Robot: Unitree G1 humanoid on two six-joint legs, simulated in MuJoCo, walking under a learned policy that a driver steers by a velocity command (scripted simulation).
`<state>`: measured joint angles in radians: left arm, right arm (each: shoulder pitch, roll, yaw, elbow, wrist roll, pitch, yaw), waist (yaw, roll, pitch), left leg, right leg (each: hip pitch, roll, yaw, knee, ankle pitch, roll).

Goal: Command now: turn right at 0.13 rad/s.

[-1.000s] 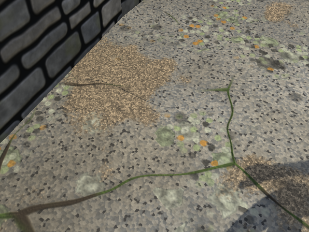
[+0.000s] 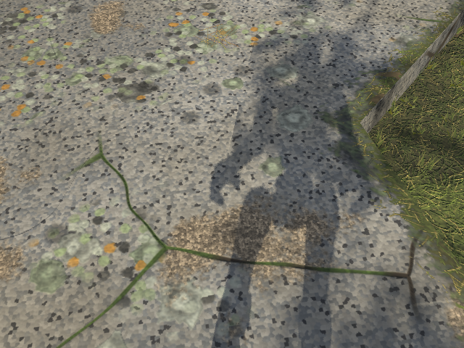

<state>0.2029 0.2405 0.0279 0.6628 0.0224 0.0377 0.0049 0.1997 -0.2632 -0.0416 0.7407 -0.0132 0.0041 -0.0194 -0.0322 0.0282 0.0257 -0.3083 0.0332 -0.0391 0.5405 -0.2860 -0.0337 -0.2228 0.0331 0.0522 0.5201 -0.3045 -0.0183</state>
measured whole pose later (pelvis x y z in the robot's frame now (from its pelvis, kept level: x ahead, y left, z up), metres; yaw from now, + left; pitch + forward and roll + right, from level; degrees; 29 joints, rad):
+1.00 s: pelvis +0.31 +0.08 -0.01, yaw +0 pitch +3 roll +0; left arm 0.02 0.26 0.01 0.68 0.03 -0.03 -0.07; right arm 0.56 -0.21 -0.02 0.96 -0.01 -0.10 0.01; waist -0.09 -0.03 0.00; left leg 0.22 -0.06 0.03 0.03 -0.30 0.06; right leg -0.75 -0.08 -0.08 0.71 0.03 -0.06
